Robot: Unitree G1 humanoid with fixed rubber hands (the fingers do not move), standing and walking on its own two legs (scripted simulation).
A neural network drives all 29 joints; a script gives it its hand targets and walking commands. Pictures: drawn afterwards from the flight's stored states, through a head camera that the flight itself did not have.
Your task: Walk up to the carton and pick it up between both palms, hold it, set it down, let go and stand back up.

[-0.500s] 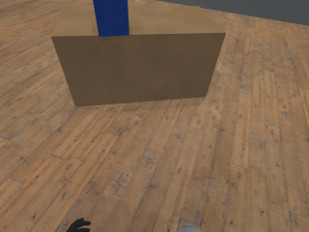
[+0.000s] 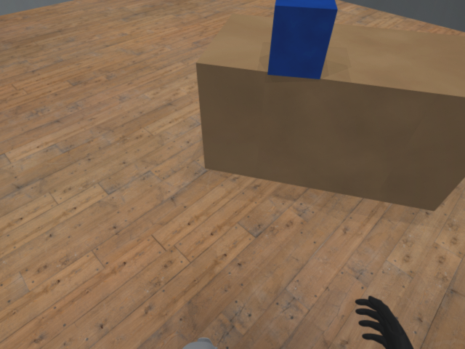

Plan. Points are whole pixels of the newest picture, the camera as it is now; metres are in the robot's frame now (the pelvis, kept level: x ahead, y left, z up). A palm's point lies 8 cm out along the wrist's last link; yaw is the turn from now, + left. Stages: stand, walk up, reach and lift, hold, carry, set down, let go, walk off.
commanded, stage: walk up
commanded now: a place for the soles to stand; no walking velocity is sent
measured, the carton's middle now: (299, 35) +1.25 -0.16 +0.04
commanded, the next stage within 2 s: none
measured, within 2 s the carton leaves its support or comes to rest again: neither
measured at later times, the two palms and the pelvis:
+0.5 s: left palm (163, 268) +0.31 +0.18 -0.08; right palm (412, 305) +0.28 -0.32 -0.11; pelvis +0.22 -0.06 +0.00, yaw -2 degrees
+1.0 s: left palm (193, 167) +0.60 +0.17 -0.08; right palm (390, 232) +0.43 -0.31 -0.08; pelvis +0.43 -0.05 +0.02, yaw -9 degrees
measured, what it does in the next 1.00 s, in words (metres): walks ahead: right foot, then left foot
